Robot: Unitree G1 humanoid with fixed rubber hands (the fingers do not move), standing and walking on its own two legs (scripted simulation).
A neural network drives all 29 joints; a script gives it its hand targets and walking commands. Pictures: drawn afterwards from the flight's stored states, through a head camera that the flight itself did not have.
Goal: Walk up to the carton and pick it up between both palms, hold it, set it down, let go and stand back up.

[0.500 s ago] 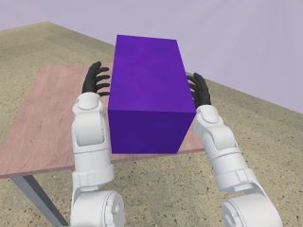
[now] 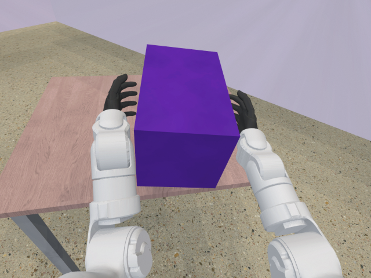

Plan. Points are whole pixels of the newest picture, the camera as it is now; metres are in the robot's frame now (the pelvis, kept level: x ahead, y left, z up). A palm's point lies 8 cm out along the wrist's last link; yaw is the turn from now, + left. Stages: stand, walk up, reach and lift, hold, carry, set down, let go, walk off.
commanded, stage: hold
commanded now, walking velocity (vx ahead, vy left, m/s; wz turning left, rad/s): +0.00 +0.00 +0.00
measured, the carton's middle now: (180, 114) +0.44 +0.02 +0.16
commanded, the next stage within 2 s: none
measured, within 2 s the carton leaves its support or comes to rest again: neither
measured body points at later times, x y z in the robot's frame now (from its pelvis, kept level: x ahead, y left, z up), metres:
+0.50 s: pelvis -0.01 +0.00 +0.00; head -0.06 +0.04 +0.44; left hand +0.36 +0.15 +0.22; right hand +0.36 -0.12 +0.19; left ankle +0.07 +0.08 -0.75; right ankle -0.01 -0.11 -0.75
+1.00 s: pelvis +0.01 +0.00 +0.00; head -0.03 +0.04 +0.44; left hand +0.38 +0.16 +0.20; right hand +0.38 -0.11 +0.18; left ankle +0.07 +0.08 -0.75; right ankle -0.01 -0.11 -0.75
